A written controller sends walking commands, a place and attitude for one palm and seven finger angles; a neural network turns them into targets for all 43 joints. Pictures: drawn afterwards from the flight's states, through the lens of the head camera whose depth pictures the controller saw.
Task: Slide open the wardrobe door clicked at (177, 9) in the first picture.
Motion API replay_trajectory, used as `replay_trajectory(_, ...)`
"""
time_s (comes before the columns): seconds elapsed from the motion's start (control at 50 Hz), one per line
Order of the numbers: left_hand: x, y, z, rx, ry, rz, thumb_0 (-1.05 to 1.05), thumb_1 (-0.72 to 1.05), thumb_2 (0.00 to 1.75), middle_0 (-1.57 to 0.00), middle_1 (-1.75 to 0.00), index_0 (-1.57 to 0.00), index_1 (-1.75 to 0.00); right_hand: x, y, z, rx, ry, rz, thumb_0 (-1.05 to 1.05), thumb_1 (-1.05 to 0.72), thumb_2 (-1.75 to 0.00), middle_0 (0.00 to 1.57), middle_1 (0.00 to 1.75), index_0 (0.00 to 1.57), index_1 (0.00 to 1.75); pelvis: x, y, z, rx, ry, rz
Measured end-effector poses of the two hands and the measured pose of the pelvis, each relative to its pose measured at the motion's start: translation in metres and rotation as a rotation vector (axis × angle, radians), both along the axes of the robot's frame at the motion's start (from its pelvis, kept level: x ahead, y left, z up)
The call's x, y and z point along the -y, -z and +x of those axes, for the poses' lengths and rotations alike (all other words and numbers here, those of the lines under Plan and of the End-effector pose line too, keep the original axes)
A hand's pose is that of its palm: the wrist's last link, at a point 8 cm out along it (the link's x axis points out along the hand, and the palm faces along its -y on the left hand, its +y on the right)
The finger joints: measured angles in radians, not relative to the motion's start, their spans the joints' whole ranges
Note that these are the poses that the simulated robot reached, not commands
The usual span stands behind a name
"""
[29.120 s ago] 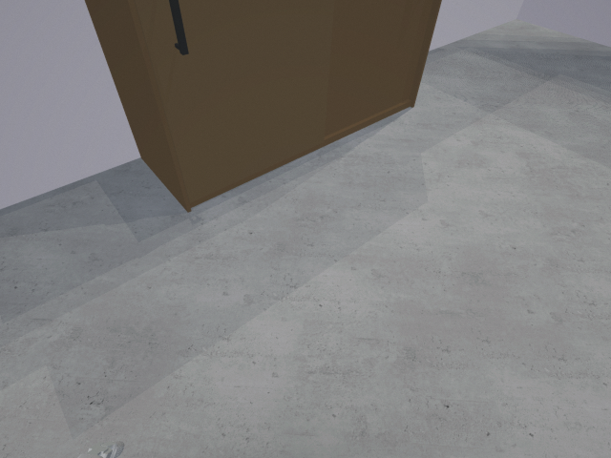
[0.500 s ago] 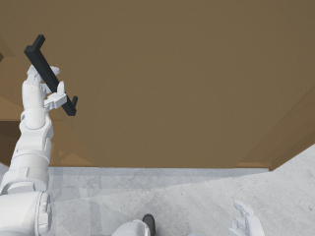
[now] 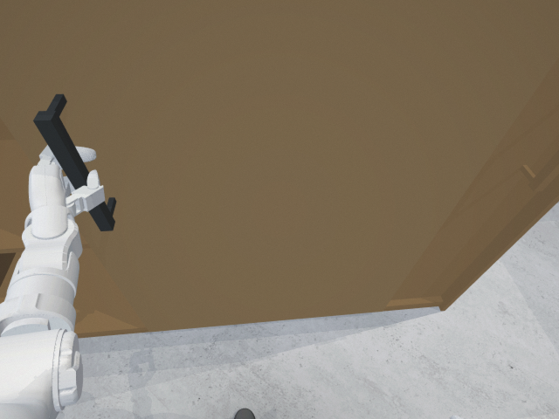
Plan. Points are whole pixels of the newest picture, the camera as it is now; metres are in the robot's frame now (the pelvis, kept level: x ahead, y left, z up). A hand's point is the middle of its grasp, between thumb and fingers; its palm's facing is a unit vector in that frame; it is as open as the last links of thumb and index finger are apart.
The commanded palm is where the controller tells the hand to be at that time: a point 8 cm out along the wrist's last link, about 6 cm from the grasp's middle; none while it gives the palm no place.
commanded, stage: stop walking and hold the door there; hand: left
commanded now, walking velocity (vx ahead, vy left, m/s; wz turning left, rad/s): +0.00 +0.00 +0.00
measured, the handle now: (85, 170) +0.47 +0.32 +0.08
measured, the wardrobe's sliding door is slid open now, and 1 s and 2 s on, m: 0.57 0.56 0.56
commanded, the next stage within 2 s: loosen the grip on the handle in 0.80 s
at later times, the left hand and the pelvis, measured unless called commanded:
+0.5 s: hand (97, 189) +0.42 +0.29 +0.08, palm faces +0.46 -0.85 -0.26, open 5.8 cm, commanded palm +0.38 +0.32 +0.07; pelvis +0.04 -0.04 -0.01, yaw +0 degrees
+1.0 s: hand (92, 182) +0.43 +0.30 +0.09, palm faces +0.45 -0.87 -0.18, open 6.1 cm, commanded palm +0.37 +0.33 +0.09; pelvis +0.03 -0.05 -0.01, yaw +0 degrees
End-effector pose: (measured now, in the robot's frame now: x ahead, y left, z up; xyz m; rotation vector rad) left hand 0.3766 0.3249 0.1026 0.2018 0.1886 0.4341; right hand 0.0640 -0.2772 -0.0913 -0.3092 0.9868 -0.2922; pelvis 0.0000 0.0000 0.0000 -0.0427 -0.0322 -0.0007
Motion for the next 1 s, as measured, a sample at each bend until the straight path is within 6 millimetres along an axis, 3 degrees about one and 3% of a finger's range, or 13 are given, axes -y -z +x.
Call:
replay_trajectory(0.22, -0.001, 0.000, 0.001, 0.004, -0.004, 0.031, -0.04, 0.69, 0.82, -0.25, -1.24, -0.34, -1.39, 0.009, 0.017, 0.002, -0.052, -0.010, 0.037, 0.01, -0.90, -0.90, 0.21, 0.30, 0.21, 0.30, 0.012, 0.005, 0.015, -0.019, 0.003, 0.010)
replay_trajectory(0.32, -0.002, 0.003, 0.004, 0.016, -0.008, 0.039, -0.05, 0.67, 0.83, -0.30, -1.29, -0.37, -1.40, 0.015, 0.024, 0.018, -0.047, 0.014, 0.032, 0.01, -0.90, -0.90, 0.21, 0.30, 0.21, 0.30, 0.014, 0.011, 0.031, -0.015, 0.004, 0.018)
replay_trajectory(0.48, 0.002, 0.003, 0.004, 0.010, -0.069, 0.035, -0.04, 0.67, 0.85, -0.30, -1.27, -0.35, -1.40, 0.019, 0.021, 0.050, 0.002, -0.031, 0.067, 0.01, -0.90, -0.90, 0.21, 0.30, 0.20, 0.30, 0.033, 0.006, 0.035, -0.044, -0.001, 0.026)
replay_trajectory(0.7, 0.002, 0.003, 0.005, 0.010, -0.094, 0.033, -0.04, 0.65, 0.86, -0.33, -1.28, -0.41, -1.40, 0.050, 0.019, 0.072, 0.014, 0.003, 0.037, 0.01, -0.90, -0.90, 0.21, 0.30, 0.21, 0.30, 0.047, 0.010, 0.048, -0.034, 0.003, 0.032)
replay_trajectory(0.84, 0.003, 0.003, 0.005, 0.011, -0.093, 0.030, -0.04, 0.66, 0.85, -0.32, -1.28, -0.41, -1.40, 0.056, 0.012, 0.070, 0.044, 0.025, 0.013, 0.01, -0.90, -0.90, 0.21, 0.30, 0.20, 0.30, 0.046, 0.010, 0.044, -0.024, 0.007, 0.033)
replay_trajectory(1.0, -0.007, 0.000, 0.011, 0.006, -0.062, -0.053, -0.02, 0.58, 0.80, -0.36, -1.33, -0.42, -1.40, 0.048, 0.004, 0.045, 0.028, -0.027, 0.005, 0.01, -0.90, -0.90, 0.21, 0.30, 0.20, 0.30, 0.045, 0.012, 0.027, -0.079, -0.008, 0.036)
